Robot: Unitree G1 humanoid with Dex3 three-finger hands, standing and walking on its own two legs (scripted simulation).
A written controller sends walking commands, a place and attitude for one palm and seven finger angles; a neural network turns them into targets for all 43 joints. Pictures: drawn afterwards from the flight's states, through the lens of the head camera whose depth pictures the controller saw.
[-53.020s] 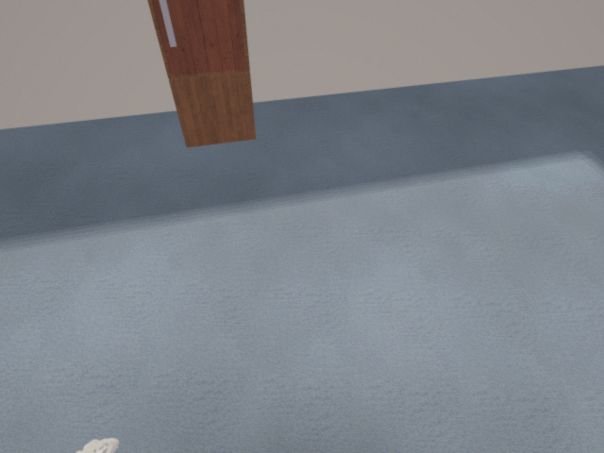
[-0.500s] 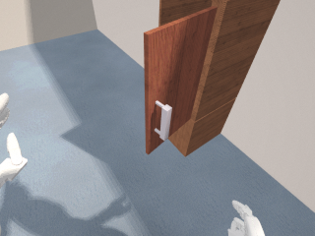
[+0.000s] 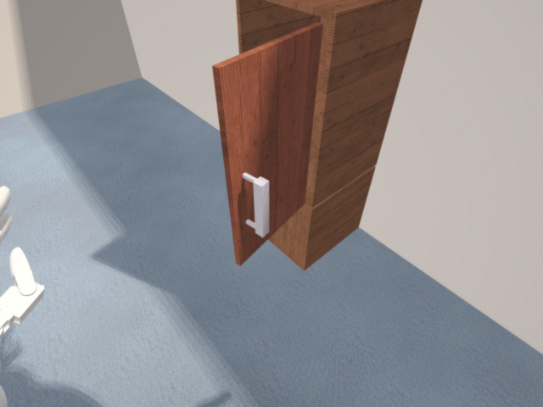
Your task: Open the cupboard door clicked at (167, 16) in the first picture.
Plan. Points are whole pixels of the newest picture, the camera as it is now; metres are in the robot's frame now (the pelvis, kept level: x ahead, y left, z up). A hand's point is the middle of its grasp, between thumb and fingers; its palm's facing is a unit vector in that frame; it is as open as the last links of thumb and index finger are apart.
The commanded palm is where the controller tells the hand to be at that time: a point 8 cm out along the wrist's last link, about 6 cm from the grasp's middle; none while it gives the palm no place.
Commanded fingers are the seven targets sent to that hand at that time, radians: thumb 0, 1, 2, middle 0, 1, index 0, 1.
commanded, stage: stop stepping back and stand still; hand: left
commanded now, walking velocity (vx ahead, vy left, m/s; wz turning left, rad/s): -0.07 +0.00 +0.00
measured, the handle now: (254, 204) +0.62 +0.07 -0.10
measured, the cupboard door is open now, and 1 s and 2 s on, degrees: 100 100 100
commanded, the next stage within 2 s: let the arm hang, fingers relaxed in 0.34 s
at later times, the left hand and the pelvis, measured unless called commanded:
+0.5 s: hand (46, 311) +0.21 +0.29 +0.10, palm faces +0.29 -0.81 -0.51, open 7.4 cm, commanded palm none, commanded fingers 0.00 0.90 0.90 -0.20 -0.30 -0.20 -0.30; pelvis +0.00 +0.03 +0.00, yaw +0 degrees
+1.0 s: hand out of the picture -0.10 +0.21 -0.16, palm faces +0.05 -0.98 -0.20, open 7.2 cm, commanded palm none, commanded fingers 0.00 0.90 0.90 -0.20 -0.30 -0.20 -0.30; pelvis -0.03 +0.04 +0.01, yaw +1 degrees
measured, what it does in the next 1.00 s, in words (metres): steps on the spot: left foot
